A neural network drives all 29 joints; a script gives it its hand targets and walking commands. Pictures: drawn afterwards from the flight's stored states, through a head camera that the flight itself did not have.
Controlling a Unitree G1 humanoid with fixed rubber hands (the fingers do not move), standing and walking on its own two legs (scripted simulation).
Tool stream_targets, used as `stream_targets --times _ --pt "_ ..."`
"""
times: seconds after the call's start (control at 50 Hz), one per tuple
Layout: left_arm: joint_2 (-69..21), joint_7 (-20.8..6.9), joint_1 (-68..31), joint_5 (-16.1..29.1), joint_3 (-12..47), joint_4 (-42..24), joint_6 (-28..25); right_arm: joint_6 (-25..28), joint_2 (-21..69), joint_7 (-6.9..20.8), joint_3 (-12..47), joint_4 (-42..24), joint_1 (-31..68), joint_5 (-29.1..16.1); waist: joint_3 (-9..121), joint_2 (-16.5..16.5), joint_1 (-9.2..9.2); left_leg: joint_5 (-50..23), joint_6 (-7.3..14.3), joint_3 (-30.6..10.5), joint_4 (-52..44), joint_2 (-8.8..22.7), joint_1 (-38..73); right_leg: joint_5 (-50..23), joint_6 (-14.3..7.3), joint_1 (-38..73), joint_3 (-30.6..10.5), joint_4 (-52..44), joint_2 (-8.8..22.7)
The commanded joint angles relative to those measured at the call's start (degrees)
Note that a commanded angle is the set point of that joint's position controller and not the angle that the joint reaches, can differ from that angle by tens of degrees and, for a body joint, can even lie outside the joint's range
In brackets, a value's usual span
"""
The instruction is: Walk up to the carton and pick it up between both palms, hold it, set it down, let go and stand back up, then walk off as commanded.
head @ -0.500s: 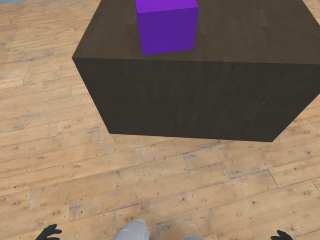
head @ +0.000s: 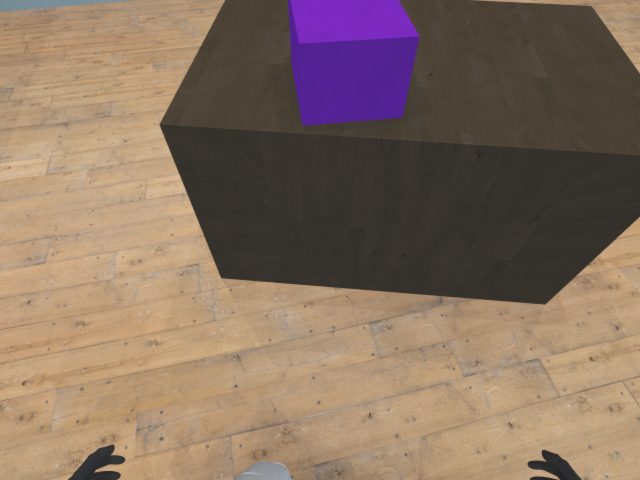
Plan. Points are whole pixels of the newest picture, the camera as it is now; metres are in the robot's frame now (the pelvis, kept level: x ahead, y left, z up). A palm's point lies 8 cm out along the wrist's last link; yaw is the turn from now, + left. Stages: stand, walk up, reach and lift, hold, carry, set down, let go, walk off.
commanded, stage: walk off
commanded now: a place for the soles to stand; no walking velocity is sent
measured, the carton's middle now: (345, 52) +0.96 +0.02 +0.01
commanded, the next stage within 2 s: stand in 0.40 s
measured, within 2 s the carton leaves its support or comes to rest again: neither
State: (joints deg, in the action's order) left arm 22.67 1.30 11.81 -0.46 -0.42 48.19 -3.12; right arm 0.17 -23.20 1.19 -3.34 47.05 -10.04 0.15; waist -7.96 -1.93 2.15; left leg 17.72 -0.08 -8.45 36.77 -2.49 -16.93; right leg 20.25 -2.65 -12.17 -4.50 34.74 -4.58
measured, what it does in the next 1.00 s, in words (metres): stands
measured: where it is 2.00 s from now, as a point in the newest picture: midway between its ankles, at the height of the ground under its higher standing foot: outside the picture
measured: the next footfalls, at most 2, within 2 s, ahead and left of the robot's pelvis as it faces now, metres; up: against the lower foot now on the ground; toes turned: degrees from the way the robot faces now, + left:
none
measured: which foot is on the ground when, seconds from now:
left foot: down 0.00-1.00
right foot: down 0.00-1.00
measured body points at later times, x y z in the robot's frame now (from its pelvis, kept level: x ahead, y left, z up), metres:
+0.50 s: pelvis +0.00 +0.00 +0.00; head +0.03 -0.01 +0.45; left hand +0.09 +0.31 -0.10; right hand +0.14 -0.31 -0.10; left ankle +0.02 +0.13 -0.73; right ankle -0.02 -0.11 -0.73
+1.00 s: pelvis -0.02 +0.01 +0.01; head -0.01 +0.01 +0.46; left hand +0.07 +0.32 -0.10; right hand +0.11 -0.30 -0.09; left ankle +0.02 +0.13 -0.73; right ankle -0.02 -0.11 -0.73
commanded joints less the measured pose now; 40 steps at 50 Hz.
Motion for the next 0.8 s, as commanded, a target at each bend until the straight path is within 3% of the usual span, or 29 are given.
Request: stream_targets --times 0.0,0.04,0.06,0.08,0.1,0.12,0.16,0.2,0.24,0.26,0.28,0.3,0.32,0.34,0.36,0.38,0.4,0.42,0.46,0.48,0.5,0.54,0.56,0.58,0.62,0.68,0.7,0.76,0.78 --pt "10.8 0.2 -0.1 0.4 -3.2 0.8 -1.4 2.1 -12.2 -1.2 -2.0 -2.5 -1.2 0.3 17.6 -2.5 -3.26 -28.5 8.2 -8.9 -7.8 10.2 15.7 -18.5 -0.9 0.2 -4.1 1.2 6.4" --pt "10.6 0.3 0.5 0.4 -3.1 0.8 -1.4 2.1 -12.0 -1.2 -1.8 -2.6 -0.5 0.0 15.2 -3.8 -3.23 -26.0 9.7 -11.2 -9.6 11.9 13.3 -11.0 -0.4 -0.7 -3.0 1.8 6.0" --pt "10.4 0.2 -0.4 0.4 -3.3 1.5 -1.7 1.8 -11.8 -1.1 -1.8 -1.9 0.8 0.1 13.9 -3.1 -3.03 -22.6 9.0 -10.6 -8.8 11.1 10.4 -8.4 -0.4 0.7 -4.0 -1.7 6.4" --pt "10.4 0.1 0.5 0.3 -3.3 1.6 -1.7 1.7 -11.4 -1.1 -1.5 -2.3 2.4 0.3 13.5 -3.3 -2.27 -21.2 7.3 -7.9 -7.7 9.5 7.6 -11.9 -1.2 3.8 -4.8 -5.0 6.5" --pt "12.5 0.3 1.3 -0.1 -4.2 2.1 -2.2 1.3 -10.5 -1.0 -1.6 -2.9 2.9 0.2 14.7 1.1 -1.70 -19.5 5.1 -5.5 -3.9 7.1 5.0 -13.5 -2.6 6.4 -8.3 -6.8 9.2" --pt "13.5 0.3 1.2 0.1 -4.2 2.2 -2.1 1.2 -10.4 -1.1 -1.4 -2.9 3.5 -0.4 13.3 3.1 -1.55 -16.5 3.8 -2.4 -1.2 4.1 3.5 -17.2 -4.4 6.9 -12.3 -7.8 11.2" --pt "14.6 0.2 -0.9 -0.2 -4.5 1.3 -2.0 1.0 -9.5 -0.9 -1.3 -2.1 3.1 -0.1 9.8 5.1 -2.24 -5.3 2.4 -0.3 -2.6 3.1 2.1 -19.5 -6.7 4.5 -14.8 -9.6 15.6" --pt "14.3 0.4 -0.4 -0.1 -3.7 1.6 -2.0 1.4 -10.7 -0.9 -1.6 -2.0 2.4 -0.2 12.9 1.0 -2.52 -15.1 3.5 -0.8 -4.8 4.1 5.4 -23.5 -5.7 5.3 -11.3 -5.5 13.7" --pt "12.3 0.3 -1.9 0.1 -3.6 0.2 -1.8 2.0 -10.3 -0.9 -1.6 -3.1 1.0 0.2 14.6 3.8 -2.86 -21.5 4.9 -4.1 -6.9 6.2 8.6 -21.3 -3.4 4.1 -8.5 -3.3 10.4" --pt "12.1 0.2 -1.3 0.2 -3.4 0.4 -1.7 2.0 -11.4 -1.0 -1.8 -2.6 1.3 0.3 16.0 0.3 -3.32 -25.0 5.9 -5.1 -7.3 7.3 11.8 -21.8 -2.0 2.6 -5.8 -1.4 9.0" --pt "11.1 0.3 -0.9 0.3 -3.0 -0.4 -1.4 1.9 -12.1 -1.0 -2.2 -2.7 0.7 0.5 16.5 -0.9 -3.31 -23.2 7.8 -8.0 -9.3 9.4 13.5 -17.8 -1.2 0.1 -4.1 0.8 7.2" --pt "10.9 0.2 -1.4 0.2 -3.2 0.3 -1.4 1.9 -11.9 -1.1 -2.0 -2.3 1.4 0.3 15.2 -1.5 -2.94 -19.6 8.4 -9.6 -10.1 9.6 11.0 -15.3 -0.9 1.3 -3.7 -0.3 6.5" --pt "11.2 0.2 -0.2 0.4 -3.4 1.4 -1.6 1.7 -11.7 -1.1 -1.5 -2.3 2.3 0.6 14.1 -1.1 -2.76 -19.9 8.1 -7.9 -9.1 9.1 10.7 -15.3 -1.0 1.4 -5.3 -2.1 7.2" --pt "11.3 0.2 -0.2 0.4 -3.5 1.6 -1.6 1.5 -10.9 -1.3 -1.4 -2.6 4.0 0.4 11.7 1.8 -1.75 -21.1 6.5 -5.6 -6.8 7.3 8.6 -17.0 -1.6 2.4 -6.2 -5.7 8.1" --pt "12.2 0.2 0.0 0.5 -3.7 1.2 -1.6 1.3 -10.3 -1.0 -1.1 -2.7 4.0 0.0 13.3 0.5 -1.79 -19.2 5.8 -4.8 -6.3 6.5 7.3 -15.5 -2.1 4.6 -8.1 -7.1 9.3" --pt "13.1 0.2 -0.1 0.3 -3.9 1.5 -1.7 1.0 -10.2 -0.9 -0.9 -2.7 5.3 -0.2 12.1 3.6 -1.76 -15.0 4.9 -2.3 -3.8 4.8 6.0 -14.1 -2.9 3.4 -11.4 -9.3 11.5" --pt "13.3 0.0 -4.5 0.4 -3.3 1.4 -1.1 1.4 -9.1 -1.3 -0.4 -1.6 5.5 -0.6 12.2 5.1 -2.93 -18.3 3.6 -2.4 -6.2 5.1 8.1 -20.9 -2.9 2.5 -11.7 -9.6 11.8" --pt "10.8 0.2 -4.6 0.6 -2.8 1.5 -0.4 1.4 -8.7 -1.5 -0.1 -1.4 4.6 -0.3 13.1 2.3 -2.20 -20.3 3.6 -2.4 -6.5 5.3 9.7 -22.2 -2.2 3.4 -9.6 -8.5 11.6" --pt "11.7 0.0 -4.6 0.8 -2.8 1.7 0.0 1.8 -9.3 -1.8 -0.1 -0.4 3.8 -0.5 14.2 4.2 -2.39 -22.9 4.5 -3.4 -8.5 6.9 13.6 -23.0 -1.0 2.7 -7.6 -7.7 9.9" --pt "10.6 0.2 -5.0 1.0 -2.6 1.5 0.1 1.5 -9.4 -1.7 -0.4 -0.5 5.2 -0.2 12.6 0.5 -1.55 -23.9 5.0 -4.5 -9.0 7.4 11.0 -22.6 -0.1 3.5 -6.7 -7.9 8.5" --pt "11.3 0.3 -5.1 0.7 -2.8 1.9 0.5 2.0 -8.7 -1.5 -0.1 -0.7 5.0 -0.3 12.2 2.3 -2.52 -20.3 5.3 -5.0 -9.9 8.3 10.9 -19.8 -0.2 2.6 -6.9 -7.5 8.3" --pt "11.1 0.0 -4.4 0.7 -2.7 1.6 0.6 1.6 -10.2 -1.6 0.0 -0.1 6.6 0.1 12.8 0.6 -1.35 -17.3 5.5 -4.1 -10.0 8.0 10.2 -14.3 0.2 4.0 -7.7 -10.4 8.3" --pt "11.9 -0.2 -5.0 0.5 -2.9 2.0 0.5 1.8 -8.0 -1.7 0.6 0.3 5.3 0.0 11.1 3.7 -2.47 -15.6 4.2 -2.8 -10.9 6.9 10.3 -15.0 0.2 3.2 -6.7 -12.0 8.7" --pt "11.6 0.2 -4.9 0.4 -2.9 1.7 0.0 1.5 -8.8 -1.7 0.3 0.4 5.5 0.1 8.9 2.0 -2.18 -14.5 4.1 -3.2 -11.7 6.0 9.8 -15.3 -0.2 1.8 -7.9 -12.1 8.6" --pt "11.0 -0.1 -6.6 0.6 -2.9 1.8 0.5 1.8 -9.2 -1.6 0.3 0.9 5.3 0.0 10.8 2.7 -2.36 -14.2 5.0 -4.5 -12.8 7.4 10.4 -14.1 -0.2 2.6 -6.0 -10.7 8.1" --pt "11.1 -0.1 -4.1 0.7 -2.4 1.9 0.5 1.5 -9.6 -1.0 -0.2 1.1 6.1 -0.2 10.6 1.0 -1.57 -9.5 3.7 -4.0 -13.5 6.3 10.6 -9.2 -0.1 1.7 -8.3 -13.8 9.2" --pt "11.3 -0.4 -5.7 0.2 -2.9 2.5 0.6 1.4 -9.2 -1.3 0.3 1.9 6.1 -0.2 7.8 4.2 -2.52 -8.8 4.0 -4.8 -14.8 7.3 8.0 -9.6 0.5 2.5 -6.7 -14.6 8.6" --pt "11.8 -0.5 -3.5 0.7 -2.6 2.7 0.4 2.2 -8.1 -0.9 1.1 2.2 5.5 0.0 10.3 1.6 -1.36 -7.1 3.7 -4.9 -15.5 6.9 9.5 -9.9 -0.1 4.2 -8.0 -14.1 9.3" --pt "11.3 -0.4 -5.9 0.5 -2.7 2.1 0.4 2.1 -8.5 -0.7 1.0 2.9 6.6 0.0 10.5 3.3 -1.63 -9.6 3.7 -3.6 -15.0 6.8 10.5 -10.4 0.0 3.3 -8.2 -14.7 9.4"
